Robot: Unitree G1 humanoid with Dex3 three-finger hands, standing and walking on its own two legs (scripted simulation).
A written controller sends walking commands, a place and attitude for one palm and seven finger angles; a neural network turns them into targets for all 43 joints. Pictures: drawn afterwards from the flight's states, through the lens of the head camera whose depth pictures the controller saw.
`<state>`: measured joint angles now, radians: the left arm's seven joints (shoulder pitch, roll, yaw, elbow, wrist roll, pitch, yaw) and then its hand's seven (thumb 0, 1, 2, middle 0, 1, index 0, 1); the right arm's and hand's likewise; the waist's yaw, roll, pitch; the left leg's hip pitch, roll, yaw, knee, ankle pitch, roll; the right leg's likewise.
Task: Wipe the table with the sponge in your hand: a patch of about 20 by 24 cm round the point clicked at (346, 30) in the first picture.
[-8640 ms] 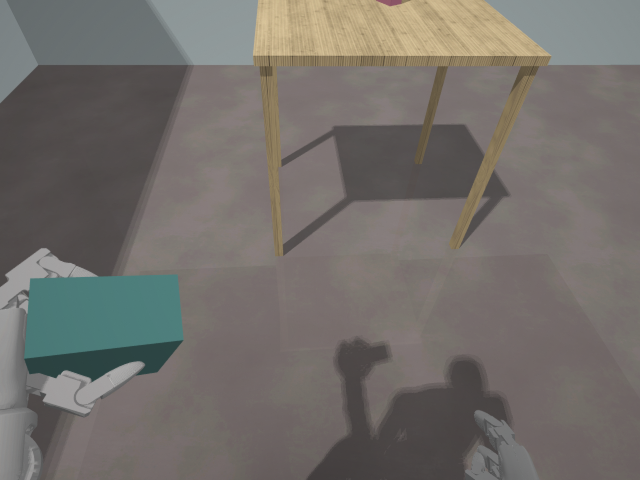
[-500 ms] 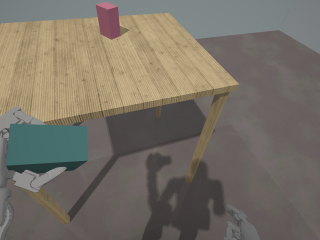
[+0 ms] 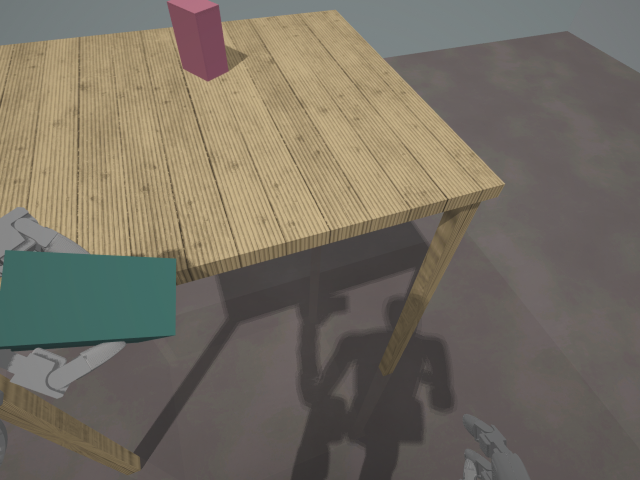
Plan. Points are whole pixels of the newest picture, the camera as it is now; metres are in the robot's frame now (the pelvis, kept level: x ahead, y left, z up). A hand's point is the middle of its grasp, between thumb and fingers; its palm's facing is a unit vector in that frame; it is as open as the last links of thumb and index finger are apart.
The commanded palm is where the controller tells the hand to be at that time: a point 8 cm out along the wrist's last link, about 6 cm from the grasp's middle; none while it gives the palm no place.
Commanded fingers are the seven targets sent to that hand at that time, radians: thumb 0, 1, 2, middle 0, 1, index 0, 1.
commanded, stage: shuffle to correct the standing spot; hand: left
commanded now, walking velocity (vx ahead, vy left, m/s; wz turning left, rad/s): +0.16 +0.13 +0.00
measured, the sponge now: (109, 306) +0.24 +0.21 +0.17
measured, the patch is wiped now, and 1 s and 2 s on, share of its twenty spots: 0.00 0.00 0.00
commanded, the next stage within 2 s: come to a stop and stand still in 0.36 s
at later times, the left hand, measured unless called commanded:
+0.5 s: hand (70, 211) +0.33 +0.27 +0.19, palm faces +0.41 -0.80 -0.43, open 10.1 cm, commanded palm +0.26 +0.31 +0.19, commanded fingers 0.00 0.10 1.30 -1.20 -1.60 -1.20 -1.60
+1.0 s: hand (108, 172) +0.38 +0.25 +0.19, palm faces +0.38 -0.80 -0.47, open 10.1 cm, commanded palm +0.33 +0.29 +0.19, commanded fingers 0.00 0.10 1.30 -1.20 -1.60 -1.20 -1.60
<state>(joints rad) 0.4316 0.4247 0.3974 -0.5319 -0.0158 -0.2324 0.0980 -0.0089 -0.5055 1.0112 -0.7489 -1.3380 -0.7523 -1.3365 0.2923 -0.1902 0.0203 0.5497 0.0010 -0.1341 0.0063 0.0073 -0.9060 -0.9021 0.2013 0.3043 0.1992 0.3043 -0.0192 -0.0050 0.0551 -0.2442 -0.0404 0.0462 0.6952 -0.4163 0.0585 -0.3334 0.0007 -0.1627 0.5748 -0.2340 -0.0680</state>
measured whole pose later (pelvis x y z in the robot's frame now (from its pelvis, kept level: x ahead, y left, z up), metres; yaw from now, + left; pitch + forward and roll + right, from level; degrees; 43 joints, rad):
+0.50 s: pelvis +0.11 +0.03 +0.00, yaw +0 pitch -1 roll +1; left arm 0.41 0.35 0.38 -0.50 -0.02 -0.22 0.12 -0.01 -0.51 1.01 -0.75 -1.34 -0.75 -1.34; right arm 0.21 -0.17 0.02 0.61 0.01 -0.11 0.00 0.01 -0.91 -0.90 0.20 0.30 0.20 0.30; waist 0.01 0.00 0.06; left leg -0.47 0.03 0.04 1.03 -0.43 -0.02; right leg -0.23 -0.03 -0.09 0.68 -0.44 -0.04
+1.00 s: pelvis +0.16 +0.02 +0.02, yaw -2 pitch +1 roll +2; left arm 0.49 0.37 0.39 -0.51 -0.03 -0.18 0.15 -0.01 -0.51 1.01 -0.75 -1.34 -0.75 -1.34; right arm 0.17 -0.19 0.03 0.59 0.00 -0.10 -0.03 0.01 -0.91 -0.90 0.20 0.30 0.20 0.30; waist 0.01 -0.01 0.05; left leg -0.37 0.02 0.02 0.85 -0.43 -0.04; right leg -0.28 0.03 -0.08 0.52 -0.25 -0.10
